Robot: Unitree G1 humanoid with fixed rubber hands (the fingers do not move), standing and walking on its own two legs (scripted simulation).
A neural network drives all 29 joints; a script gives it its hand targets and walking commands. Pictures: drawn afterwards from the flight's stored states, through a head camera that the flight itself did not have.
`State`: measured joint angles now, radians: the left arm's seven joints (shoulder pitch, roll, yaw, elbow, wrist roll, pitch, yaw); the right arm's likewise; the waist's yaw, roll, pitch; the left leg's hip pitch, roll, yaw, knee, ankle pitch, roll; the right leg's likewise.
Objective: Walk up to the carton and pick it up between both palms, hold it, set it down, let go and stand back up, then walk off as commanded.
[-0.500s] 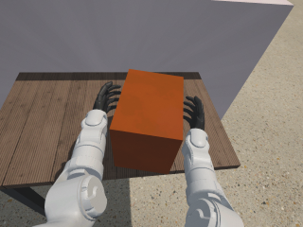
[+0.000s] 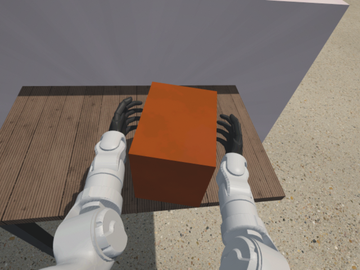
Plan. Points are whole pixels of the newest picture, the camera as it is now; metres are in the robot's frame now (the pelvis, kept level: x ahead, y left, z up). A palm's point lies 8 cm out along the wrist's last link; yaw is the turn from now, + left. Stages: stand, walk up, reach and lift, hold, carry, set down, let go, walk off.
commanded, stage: set down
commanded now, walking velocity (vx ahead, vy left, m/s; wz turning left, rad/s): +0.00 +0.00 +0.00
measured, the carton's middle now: (175, 144) +0.43 -0.02 +0.01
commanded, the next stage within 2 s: none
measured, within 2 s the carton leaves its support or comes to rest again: rests again in 0.34 s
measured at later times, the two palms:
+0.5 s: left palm (113, 137) +0.43 +0.13 +0.05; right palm (227, 155) +0.38 -0.14 +0.04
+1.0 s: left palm (96, 147) +0.40 +0.16 +0.05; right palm (227, 172) +0.34 -0.13 +0.03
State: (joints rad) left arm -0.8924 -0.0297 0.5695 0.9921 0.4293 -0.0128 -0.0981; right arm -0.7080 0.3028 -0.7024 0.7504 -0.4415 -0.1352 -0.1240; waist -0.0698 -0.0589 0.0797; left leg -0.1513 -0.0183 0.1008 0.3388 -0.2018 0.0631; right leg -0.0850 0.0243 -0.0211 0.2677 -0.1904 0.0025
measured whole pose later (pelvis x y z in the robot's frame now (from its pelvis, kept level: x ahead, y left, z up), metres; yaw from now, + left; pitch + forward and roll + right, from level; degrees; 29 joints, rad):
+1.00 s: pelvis -0.03 +0.01 -0.01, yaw +0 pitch +11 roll -2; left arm -0.90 0.17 0.19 1.23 0.11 -0.12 0.02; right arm -0.69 0.07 -0.26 1.14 -0.04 -0.29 -0.26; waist -0.07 -0.05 -0.12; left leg -0.49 0.00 0.10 0.50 -0.20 0.06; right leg -0.42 0.03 -0.03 0.41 -0.19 0.00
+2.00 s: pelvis -0.06 +0.02 -0.01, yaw +0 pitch +1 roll -3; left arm -0.29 0.24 0.11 0.38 -0.03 0.23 -0.07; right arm -0.06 0.01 0.04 0.32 0.12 -0.02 -0.31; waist -0.07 -0.04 -0.02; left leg -0.34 0.00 0.10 0.52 -0.20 0.06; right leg -0.24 0.03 -0.03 0.39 -0.15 0.00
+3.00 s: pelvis -0.03 +0.00 +0.00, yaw +0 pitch +0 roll -2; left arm 0.27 0.35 0.05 -0.07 -0.15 0.17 -0.09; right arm 0.51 -0.01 0.10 -0.18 0.12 0.05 -0.22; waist 0.00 -0.04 0.04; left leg -0.23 0.00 0.10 0.44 -0.21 0.06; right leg -0.15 0.04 -0.03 0.34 -0.18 0.00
